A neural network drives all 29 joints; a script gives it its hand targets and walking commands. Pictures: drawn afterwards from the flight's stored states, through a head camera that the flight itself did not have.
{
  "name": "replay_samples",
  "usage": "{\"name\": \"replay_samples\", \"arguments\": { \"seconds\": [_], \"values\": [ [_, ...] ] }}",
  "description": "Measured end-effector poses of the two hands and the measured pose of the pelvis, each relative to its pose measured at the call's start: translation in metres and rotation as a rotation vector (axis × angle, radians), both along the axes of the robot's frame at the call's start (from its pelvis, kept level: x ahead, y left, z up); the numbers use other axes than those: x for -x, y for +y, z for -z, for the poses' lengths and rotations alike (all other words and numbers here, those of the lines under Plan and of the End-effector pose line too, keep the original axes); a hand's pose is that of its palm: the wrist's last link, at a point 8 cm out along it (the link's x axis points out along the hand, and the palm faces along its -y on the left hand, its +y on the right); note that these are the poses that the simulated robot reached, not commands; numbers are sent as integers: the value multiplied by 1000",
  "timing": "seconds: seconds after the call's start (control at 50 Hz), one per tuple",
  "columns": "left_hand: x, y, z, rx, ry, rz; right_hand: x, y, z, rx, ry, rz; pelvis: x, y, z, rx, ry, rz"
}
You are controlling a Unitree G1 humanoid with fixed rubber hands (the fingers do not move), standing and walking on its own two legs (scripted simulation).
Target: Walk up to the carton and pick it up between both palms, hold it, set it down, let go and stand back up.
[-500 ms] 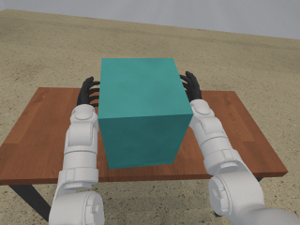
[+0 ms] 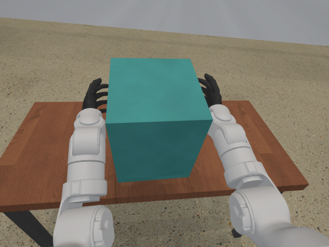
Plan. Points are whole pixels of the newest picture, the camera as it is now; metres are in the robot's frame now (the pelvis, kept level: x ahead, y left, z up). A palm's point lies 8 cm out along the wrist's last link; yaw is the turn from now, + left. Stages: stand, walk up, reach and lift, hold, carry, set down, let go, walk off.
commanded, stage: reach and lift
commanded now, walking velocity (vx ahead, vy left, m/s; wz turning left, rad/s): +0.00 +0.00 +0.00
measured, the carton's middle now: (153, 122) +0.39 -0.01 +0.13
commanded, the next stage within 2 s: hold in 0.48 s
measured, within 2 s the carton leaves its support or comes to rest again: neither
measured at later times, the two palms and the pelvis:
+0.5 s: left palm (89, 106) +0.38 +0.14 +0.20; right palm (212, 98) +0.38 -0.15 +0.21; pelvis +0.00 +0.00 +0.00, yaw +0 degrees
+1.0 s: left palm (84, 102) +0.37 +0.15 +0.21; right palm (212, 90) +0.38 -0.14 +0.23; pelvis +0.00 -0.01 +0.00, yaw +0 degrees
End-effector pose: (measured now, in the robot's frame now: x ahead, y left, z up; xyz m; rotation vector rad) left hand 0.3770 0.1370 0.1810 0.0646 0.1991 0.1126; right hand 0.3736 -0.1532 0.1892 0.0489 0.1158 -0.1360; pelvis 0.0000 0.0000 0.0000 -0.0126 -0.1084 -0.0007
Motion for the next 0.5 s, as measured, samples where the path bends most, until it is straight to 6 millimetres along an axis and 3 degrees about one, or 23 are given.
{"name": "replay_samples", "arguments": {
  "seconds": [0.5],
  "values": [
    [-1,4,-15,4,-3,-6,-6,3,-19,-7,-4,-12,-5,-3,0,0,-9,-5]
  ]
}}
